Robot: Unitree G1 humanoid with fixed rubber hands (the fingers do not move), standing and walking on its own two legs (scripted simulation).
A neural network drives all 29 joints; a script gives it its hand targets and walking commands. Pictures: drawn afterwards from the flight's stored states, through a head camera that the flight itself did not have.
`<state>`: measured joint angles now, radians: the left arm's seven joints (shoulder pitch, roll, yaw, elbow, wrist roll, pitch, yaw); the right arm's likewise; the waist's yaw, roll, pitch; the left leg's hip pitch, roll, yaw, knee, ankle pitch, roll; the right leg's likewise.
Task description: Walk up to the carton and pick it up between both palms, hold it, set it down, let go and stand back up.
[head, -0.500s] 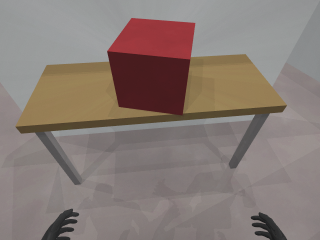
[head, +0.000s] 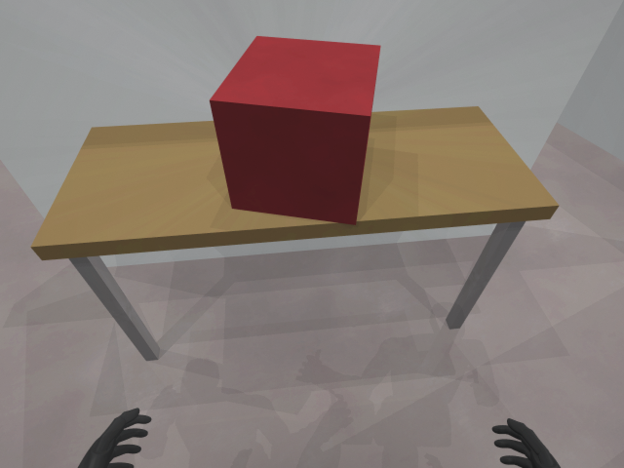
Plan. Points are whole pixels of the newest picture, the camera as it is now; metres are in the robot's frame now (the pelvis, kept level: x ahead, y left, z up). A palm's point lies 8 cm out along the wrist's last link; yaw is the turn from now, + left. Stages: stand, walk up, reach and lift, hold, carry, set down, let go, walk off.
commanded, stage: stand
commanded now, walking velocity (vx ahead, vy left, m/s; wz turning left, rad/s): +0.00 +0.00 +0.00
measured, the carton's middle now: (305, 128) +0.80 +0.04 +0.01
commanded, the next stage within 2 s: walk up in 0.52 s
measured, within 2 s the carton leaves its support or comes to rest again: neither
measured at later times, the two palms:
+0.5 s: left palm out of the picture +0.13 +0.29 -0.07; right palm out of the picture +0.13 -0.28 -0.08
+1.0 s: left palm out of the picture +0.09 +0.35 -0.07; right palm out of the picture +0.13 -0.28 -0.07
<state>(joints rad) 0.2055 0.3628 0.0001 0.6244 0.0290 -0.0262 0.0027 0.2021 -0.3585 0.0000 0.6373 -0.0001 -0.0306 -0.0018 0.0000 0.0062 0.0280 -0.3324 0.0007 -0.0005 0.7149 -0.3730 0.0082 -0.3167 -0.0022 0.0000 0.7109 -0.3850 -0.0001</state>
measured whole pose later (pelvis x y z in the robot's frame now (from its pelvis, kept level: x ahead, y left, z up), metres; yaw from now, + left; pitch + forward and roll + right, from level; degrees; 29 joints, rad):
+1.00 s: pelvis +0.01 +0.03 +0.00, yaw +2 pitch -2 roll -1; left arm 0.31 0.46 0.01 0.68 0.03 -0.07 -0.04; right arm 0.27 -0.47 0.00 0.70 0.00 -0.06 0.06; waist 0.00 0.02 0.06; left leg -0.40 0.00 0.00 0.74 -0.42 0.04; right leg -0.25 -0.05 -0.02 0.68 -0.41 -0.04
